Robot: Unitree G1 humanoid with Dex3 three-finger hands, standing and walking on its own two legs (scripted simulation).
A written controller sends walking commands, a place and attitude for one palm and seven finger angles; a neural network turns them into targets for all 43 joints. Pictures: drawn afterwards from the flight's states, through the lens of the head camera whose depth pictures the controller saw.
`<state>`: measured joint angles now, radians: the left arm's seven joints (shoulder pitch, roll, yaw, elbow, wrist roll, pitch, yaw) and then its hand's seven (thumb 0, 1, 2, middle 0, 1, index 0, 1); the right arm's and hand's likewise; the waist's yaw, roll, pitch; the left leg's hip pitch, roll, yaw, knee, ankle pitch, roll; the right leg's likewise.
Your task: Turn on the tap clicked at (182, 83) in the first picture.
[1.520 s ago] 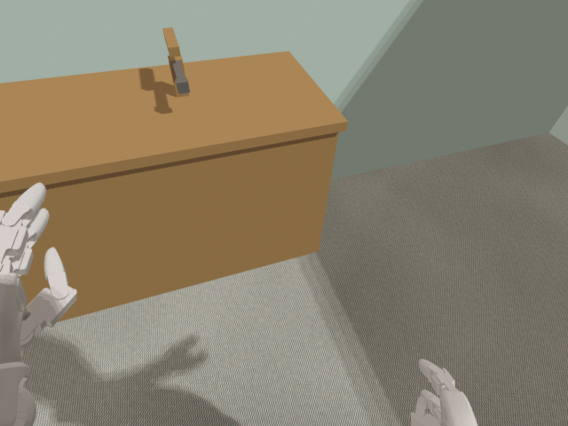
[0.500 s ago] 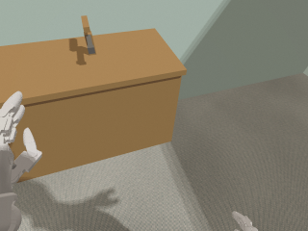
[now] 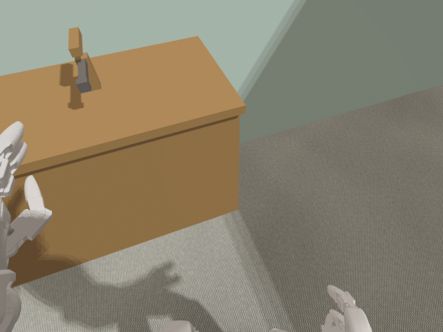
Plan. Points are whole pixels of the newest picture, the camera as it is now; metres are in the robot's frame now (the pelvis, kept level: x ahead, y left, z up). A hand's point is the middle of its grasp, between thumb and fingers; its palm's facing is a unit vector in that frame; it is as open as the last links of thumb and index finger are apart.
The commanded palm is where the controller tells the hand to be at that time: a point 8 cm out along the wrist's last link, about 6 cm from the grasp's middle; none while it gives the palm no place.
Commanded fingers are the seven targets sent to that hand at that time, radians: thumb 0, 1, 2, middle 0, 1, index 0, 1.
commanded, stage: take the last steps up to it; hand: left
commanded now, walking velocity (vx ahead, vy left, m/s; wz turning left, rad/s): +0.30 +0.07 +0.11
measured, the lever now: (83, 85) +0.66 +0.41 +0.08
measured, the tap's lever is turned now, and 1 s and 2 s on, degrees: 0 0 0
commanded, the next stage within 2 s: come to a stop and stand still in 0.98 s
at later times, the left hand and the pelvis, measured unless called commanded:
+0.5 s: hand (75, 143) +0.34 +0.24 +0.20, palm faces +0.45 -0.81 -0.37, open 7.5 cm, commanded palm +0.27 +0.28 +0.20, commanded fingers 0.00 0.90 0.90 -0.20 -0.30 -0.20 -0.30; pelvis +0.12 -0.01 +0.01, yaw +2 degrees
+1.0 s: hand (107, 104) +0.43 +0.22 +0.19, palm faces +0.45 -0.80 -0.40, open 7.5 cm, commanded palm +0.37 +0.26 +0.20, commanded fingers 0.00 0.90 0.90 -0.20 -0.30 -0.20 -0.30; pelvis +0.22 -0.02 +0.01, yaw +2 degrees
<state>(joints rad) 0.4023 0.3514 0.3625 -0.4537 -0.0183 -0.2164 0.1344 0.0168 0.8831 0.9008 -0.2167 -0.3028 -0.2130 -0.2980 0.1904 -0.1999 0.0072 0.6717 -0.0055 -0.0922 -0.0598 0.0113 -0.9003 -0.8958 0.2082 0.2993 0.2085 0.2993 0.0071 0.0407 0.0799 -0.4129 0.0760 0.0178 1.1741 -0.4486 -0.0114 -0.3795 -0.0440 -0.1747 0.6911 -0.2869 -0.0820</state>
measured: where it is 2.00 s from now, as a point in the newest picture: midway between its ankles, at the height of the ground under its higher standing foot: (242, 325)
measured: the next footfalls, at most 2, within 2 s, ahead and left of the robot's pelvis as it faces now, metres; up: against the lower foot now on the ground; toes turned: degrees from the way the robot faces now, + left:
left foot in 0.34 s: +0.18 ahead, +0.12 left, +0.00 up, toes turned +9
right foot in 0.62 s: +0.22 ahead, -0.14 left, +0.00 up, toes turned -6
